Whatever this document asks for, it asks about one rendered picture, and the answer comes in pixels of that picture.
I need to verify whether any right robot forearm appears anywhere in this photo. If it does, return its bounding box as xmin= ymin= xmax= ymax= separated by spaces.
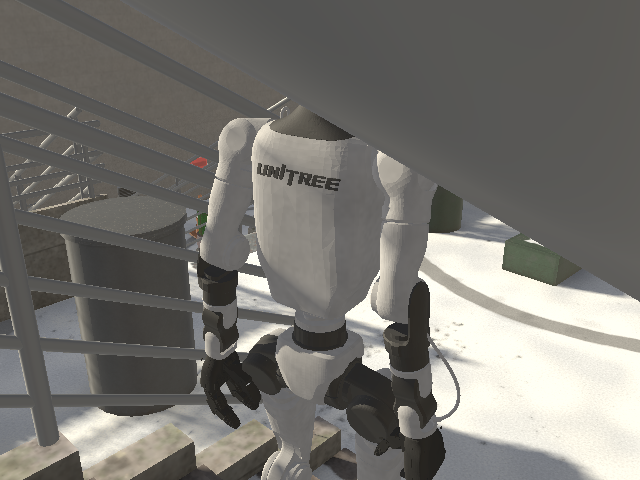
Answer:
xmin=383 ymin=281 xmax=438 ymax=439

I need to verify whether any robot left thigh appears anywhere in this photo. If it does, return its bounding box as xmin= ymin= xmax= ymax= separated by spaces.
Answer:
xmin=242 ymin=328 xmax=316 ymax=480

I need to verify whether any robot thigh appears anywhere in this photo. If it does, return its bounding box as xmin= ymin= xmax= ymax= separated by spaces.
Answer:
xmin=342 ymin=363 xmax=404 ymax=480
xmin=242 ymin=328 xmax=316 ymax=480

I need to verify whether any right robot hand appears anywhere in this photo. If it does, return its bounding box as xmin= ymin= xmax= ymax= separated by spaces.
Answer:
xmin=374 ymin=426 xmax=446 ymax=480

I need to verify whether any robot right upper arm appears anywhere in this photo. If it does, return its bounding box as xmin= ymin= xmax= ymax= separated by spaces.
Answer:
xmin=370 ymin=147 xmax=438 ymax=324

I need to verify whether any left robot forearm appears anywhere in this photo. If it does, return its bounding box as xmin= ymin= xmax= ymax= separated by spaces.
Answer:
xmin=197 ymin=248 xmax=239 ymax=360

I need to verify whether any robot right thigh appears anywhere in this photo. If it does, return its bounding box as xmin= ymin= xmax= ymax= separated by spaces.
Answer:
xmin=342 ymin=363 xmax=404 ymax=480

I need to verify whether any left robot hand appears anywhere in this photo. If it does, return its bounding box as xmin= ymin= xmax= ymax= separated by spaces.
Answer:
xmin=200 ymin=351 xmax=261 ymax=429

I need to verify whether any robot left upper arm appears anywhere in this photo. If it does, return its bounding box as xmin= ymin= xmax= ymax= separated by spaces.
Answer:
xmin=200 ymin=118 xmax=277 ymax=271

